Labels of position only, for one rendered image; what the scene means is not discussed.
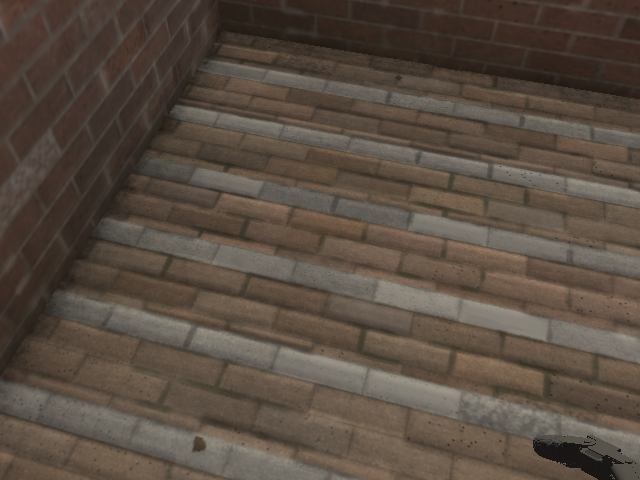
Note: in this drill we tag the robot right hand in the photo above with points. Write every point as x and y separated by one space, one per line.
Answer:
594 456

